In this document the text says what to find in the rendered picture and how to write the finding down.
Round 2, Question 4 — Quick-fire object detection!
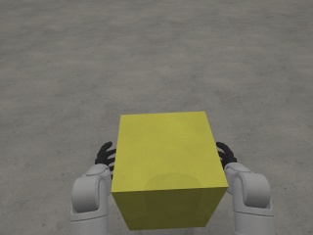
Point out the right robot forearm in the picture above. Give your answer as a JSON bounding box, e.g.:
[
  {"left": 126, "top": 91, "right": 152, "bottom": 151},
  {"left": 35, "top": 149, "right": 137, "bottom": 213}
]
[{"left": 224, "top": 162, "right": 276, "bottom": 235}]

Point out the carton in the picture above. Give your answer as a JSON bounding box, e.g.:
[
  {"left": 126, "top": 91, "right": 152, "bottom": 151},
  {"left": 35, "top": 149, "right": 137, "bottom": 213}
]
[{"left": 111, "top": 111, "right": 229, "bottom": 231}]

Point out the left robot forearm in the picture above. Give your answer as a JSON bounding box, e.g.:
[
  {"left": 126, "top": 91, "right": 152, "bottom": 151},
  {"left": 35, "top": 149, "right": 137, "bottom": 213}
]
[{"left": 69, "top": 164, "right": 112, "bottom": 235}]

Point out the robot right hand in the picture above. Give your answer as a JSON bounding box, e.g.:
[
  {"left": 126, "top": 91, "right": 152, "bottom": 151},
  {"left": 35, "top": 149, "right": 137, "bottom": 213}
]
[{"left": 216, "top": 142, "right": 237, "bottom": 170}]

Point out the robot left hand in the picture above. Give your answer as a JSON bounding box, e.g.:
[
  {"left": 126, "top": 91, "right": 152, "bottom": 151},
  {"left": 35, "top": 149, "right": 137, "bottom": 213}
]
[{"left": 95, "top": 141, "right": 116, "bottom": 178}]

